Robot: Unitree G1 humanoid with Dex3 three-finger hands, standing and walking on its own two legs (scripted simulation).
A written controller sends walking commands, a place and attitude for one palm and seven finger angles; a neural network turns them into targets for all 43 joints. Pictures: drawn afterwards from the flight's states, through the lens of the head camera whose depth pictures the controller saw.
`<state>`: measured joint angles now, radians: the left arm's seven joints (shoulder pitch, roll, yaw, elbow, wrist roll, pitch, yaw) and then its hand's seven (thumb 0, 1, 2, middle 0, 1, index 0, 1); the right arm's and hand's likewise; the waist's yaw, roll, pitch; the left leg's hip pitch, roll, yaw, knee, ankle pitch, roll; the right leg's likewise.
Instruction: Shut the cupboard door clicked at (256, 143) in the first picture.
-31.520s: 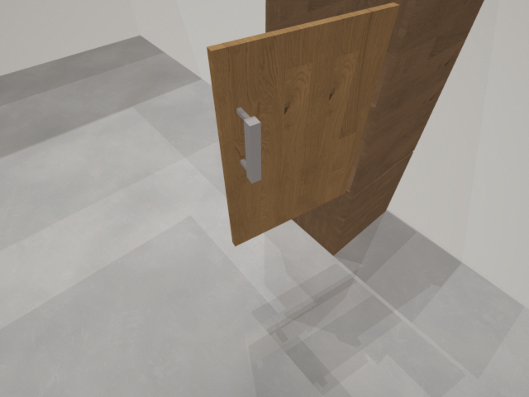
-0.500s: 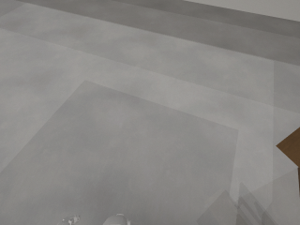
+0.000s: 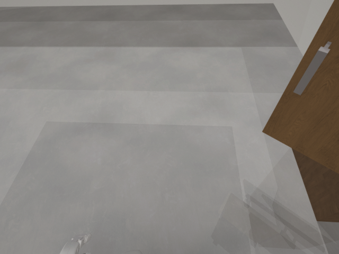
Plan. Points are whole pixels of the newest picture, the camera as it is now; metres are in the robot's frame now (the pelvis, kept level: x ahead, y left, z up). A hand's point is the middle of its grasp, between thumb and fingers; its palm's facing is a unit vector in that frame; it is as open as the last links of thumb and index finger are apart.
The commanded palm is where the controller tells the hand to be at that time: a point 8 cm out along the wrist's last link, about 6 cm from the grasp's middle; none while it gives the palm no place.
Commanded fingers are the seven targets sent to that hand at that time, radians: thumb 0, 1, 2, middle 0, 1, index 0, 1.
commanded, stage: turn to face it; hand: left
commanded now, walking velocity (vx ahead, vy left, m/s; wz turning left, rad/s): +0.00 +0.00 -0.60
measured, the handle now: (312, 69) +0.61 -0.41 +0.07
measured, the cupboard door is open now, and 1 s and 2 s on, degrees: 53 53 53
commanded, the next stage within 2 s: take the last steps up to it in 1.00 s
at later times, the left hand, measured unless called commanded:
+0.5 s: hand (98, 247) +0.16 +0.21 -0.15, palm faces -0.24 -0.95 -0.21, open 7.4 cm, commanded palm none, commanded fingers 0.00 0.90 0.90 -0.20 -0.30 -0.20 -0.30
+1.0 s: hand (134, 227) +0.21 +0.12 -0.15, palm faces -0.48 -0.85 -0.22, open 7.4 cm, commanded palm none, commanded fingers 0.00 0.90 0.90 -0.20 -0.30 -0.20 -0.30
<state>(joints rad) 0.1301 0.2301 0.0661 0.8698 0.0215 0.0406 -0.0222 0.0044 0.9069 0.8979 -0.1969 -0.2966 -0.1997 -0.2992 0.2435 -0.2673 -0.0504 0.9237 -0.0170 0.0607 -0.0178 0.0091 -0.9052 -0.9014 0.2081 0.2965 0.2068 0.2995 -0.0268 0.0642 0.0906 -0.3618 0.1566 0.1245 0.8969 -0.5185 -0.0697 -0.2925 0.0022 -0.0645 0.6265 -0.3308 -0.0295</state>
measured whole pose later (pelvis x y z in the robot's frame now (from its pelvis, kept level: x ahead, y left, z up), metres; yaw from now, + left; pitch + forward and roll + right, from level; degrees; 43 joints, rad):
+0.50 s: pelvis +0.02 +0.02 +0.02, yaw -17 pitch +1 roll -2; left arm 0.18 0.27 0.09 0.90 0.02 0.09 -0.03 0.01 0.91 0.90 -0.20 -0.30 -0.20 -0.30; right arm 0.20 -0.21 0.00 0.86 -0.03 0.01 -0.03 0.01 -0.91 -0.90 0.21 0.30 0.21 0.30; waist 0.01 -0.03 0.08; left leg -0.25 0.10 0.13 0.52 -0.28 0.00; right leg -0.48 0.02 -0.01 1.09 -0.48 0.05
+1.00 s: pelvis +0.03 +0.00 +0.01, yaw -30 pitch +1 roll +0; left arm 0.17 0.21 0.05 0.93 0.03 0.05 0.00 0.00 0.90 0.90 -0.20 -0.30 -0.20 -0.30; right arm 0.22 -0.23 -0.03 0.93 -0.01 0.04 -0.02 0.01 -0.91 -0.90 0.20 0.30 0.20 0.30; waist -0.02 -0.01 0.05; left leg -0.35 0.05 0.06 0.67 -0.33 -0.07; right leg -0.27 0.01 0.03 0.54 -0.29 0.00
